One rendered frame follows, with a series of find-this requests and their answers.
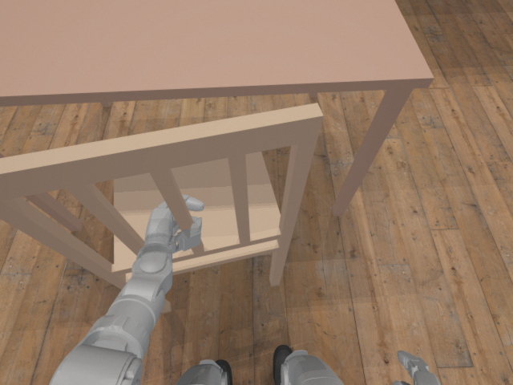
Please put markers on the left robot shin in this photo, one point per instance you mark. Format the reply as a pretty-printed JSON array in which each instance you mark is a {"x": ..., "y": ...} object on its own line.
[{"x": 209, "y": 361}]

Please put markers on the robot left forearm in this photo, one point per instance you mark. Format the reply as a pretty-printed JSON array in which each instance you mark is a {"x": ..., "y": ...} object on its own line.
[{"x": 133, "y": 314}]

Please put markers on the table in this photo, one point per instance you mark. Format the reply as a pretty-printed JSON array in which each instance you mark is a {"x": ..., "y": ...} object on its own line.
[{"x": 103, "y": 51}]

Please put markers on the left robot hand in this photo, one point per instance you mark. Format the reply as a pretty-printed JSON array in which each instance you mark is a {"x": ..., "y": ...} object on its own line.
[{"x": 162, "y": 226}]

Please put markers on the right robot foot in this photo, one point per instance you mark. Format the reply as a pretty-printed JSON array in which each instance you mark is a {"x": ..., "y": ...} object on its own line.
[{"x": 280, "y": 354}]

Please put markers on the right robot hand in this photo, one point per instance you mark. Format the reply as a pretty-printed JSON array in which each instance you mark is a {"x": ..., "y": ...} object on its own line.
[{"x": 417, "y": 369}]

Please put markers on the left robot upper arm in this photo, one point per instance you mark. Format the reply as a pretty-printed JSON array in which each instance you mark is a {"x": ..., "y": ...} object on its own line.
[{"x": 94, "y": 365}]

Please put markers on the chair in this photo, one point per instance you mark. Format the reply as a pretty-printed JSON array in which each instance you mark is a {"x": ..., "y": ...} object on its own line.
[{"x": 219, "y": 163}]

